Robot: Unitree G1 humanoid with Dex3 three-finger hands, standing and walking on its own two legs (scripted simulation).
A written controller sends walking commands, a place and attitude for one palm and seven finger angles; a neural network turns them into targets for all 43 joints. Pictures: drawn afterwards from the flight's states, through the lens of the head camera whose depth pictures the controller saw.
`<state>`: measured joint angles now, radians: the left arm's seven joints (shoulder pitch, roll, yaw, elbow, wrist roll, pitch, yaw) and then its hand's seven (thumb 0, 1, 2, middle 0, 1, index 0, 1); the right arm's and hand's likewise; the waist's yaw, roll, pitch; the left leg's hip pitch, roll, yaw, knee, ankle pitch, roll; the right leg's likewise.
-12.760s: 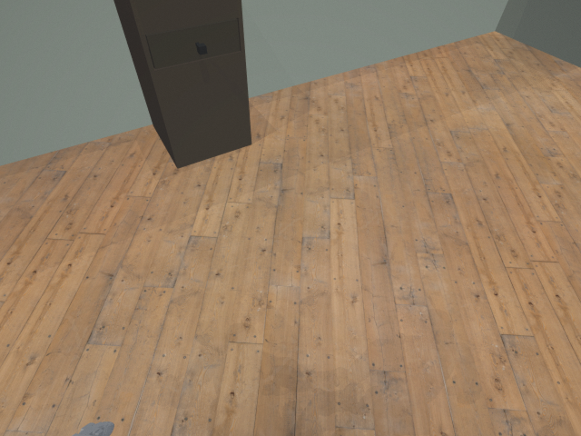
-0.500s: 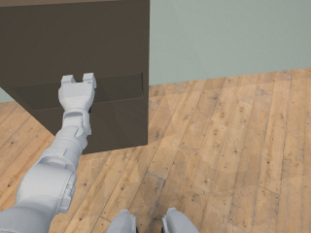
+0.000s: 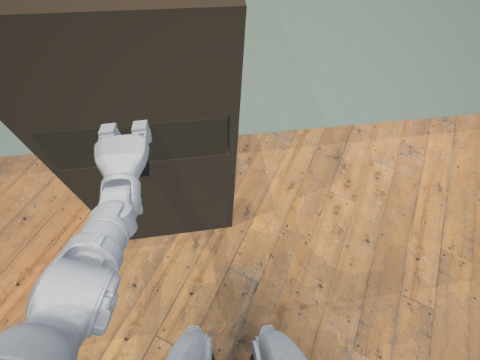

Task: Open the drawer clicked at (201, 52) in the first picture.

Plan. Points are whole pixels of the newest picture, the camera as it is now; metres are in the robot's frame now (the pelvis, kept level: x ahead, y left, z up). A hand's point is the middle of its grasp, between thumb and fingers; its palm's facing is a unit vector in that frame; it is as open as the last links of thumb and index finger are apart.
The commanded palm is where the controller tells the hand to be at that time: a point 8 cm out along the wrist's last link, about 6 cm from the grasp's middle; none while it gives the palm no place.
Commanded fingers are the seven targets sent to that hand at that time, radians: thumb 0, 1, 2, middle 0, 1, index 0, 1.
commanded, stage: move the hooked fingers above the handle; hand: left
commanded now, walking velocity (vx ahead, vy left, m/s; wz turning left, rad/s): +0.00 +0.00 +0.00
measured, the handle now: (140, 159) +0.53 +0.18 -0.09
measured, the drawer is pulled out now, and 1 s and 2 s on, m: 0.00 0.00 0.00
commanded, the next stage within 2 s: lower the fingers behind the handle in 0.74 s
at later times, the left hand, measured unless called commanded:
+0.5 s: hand (133, 168) +0.47 +0.17 -0.03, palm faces -0.05 -0.01 -1.00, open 13.8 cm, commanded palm +0.44 +0.16 +0.03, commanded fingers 0.00 -0.50 0.30 -0.30 -1.20 -0.30 -1.20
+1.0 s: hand (136, 169) +0.47 +0.17 -0.03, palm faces -0.06 -0.01 -1.00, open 13.8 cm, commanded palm +0.45 +0.16 +0.02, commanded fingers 0.00 -0.50 0.30 -0.30 -1.20 -0.30 -1.20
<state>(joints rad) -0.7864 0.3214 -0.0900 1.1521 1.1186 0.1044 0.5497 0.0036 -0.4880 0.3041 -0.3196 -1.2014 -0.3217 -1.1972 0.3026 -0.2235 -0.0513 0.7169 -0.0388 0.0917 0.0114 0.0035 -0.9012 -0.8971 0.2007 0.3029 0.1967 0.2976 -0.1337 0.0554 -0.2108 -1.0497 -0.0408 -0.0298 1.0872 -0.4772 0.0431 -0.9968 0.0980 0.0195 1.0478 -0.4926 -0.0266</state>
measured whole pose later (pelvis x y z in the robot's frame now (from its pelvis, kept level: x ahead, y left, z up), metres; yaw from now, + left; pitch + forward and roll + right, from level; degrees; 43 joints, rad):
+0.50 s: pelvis +0.00 +0.00 +0.00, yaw +0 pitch +25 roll -2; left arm -0.75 0.33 -0.09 1.12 1.10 0.09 0.52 0.00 -0.49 0.30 -0.32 -1.20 -0.32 -1.20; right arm 0.33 -0.22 -0.05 0.72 -0.04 0.10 0.00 0.00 -0.90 -0.90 0.20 0.30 0.20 0.30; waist -0.12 0.06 -0.21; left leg -1.02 -0.04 -0.02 1.06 -0.47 0.04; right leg -0.97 0.10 0.03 1.03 -0.49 -0.03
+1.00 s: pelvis +0.00 -0.01 +0.00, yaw +0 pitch +25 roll -2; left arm -0.80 0.33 -0.10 1.17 1.11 0.08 0.52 0.00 -0.49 0.30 -0.32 -1.20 -0.32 -1.20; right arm 0.30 -0.23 -0.04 0.71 -0.03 0.08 0.00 0.00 -0.90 -0.90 0.20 0.30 0.20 0.30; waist -0.14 0.06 -0.22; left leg -1.05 -0.04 -0.03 1.08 -0.47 0.04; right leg -1.00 0.10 0.02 1.05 -0.49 -0.03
